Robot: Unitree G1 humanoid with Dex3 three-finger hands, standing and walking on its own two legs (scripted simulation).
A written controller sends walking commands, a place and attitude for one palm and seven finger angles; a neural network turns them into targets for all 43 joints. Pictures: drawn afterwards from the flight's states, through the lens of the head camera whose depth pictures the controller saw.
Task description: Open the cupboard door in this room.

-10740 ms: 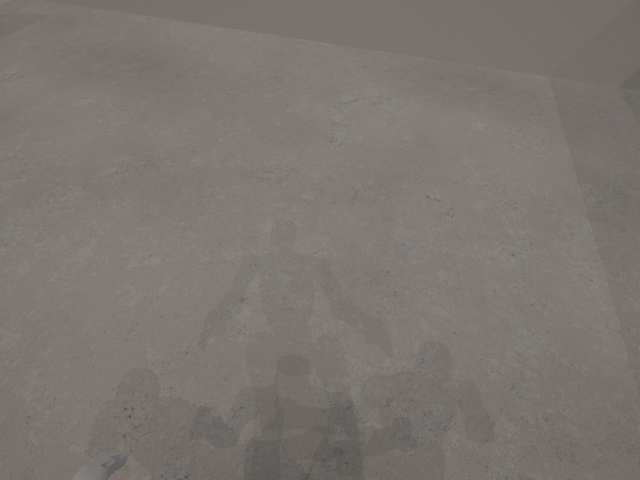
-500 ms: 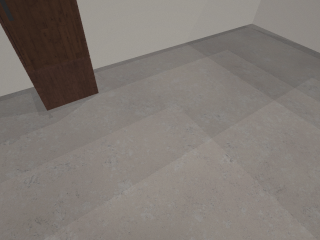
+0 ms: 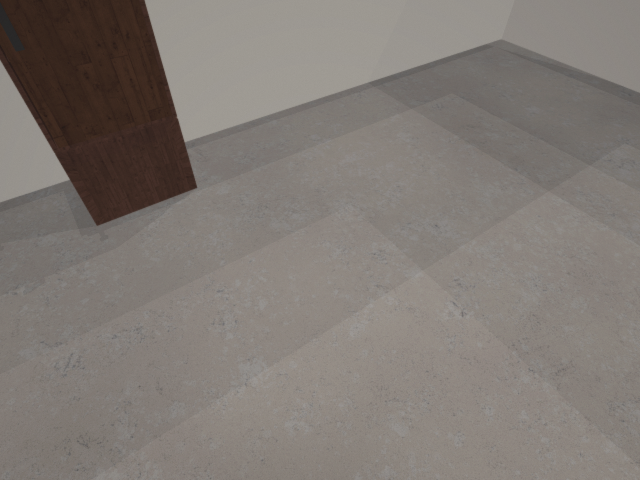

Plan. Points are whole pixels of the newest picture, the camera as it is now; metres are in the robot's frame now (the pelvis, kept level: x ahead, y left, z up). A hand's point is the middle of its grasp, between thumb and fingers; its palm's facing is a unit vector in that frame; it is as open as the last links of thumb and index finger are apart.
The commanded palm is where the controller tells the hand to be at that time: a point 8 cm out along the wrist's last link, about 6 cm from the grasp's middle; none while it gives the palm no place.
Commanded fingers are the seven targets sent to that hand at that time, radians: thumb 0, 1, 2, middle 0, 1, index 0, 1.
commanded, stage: turn or walk to find it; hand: left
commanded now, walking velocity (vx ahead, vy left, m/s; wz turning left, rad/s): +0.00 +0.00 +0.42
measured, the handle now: (6, 22) +1.20 +0.99 +0.07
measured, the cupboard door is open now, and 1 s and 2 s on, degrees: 0 0 0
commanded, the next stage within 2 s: stand and wait in 0.08 s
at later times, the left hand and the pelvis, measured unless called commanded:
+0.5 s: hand out of the picture -0.01 +0.17 -0.18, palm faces +0.09 -0.98 -0.17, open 7.4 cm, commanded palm none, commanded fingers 0.00 0.90 0.90 -0.20 -0.30 -0.20 -0.30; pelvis +0.00 +0.00 +0.00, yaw +1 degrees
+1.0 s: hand out of the picture +0.01 +0.18 -0.17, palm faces +0.06 -0.97 -0.23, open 7.4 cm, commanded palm none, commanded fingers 0.00 0.90 0.90 -0.20 -0.30 -0.20 -0.30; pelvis +0.00 -0.01 +0.00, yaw +0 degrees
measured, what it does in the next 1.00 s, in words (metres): stands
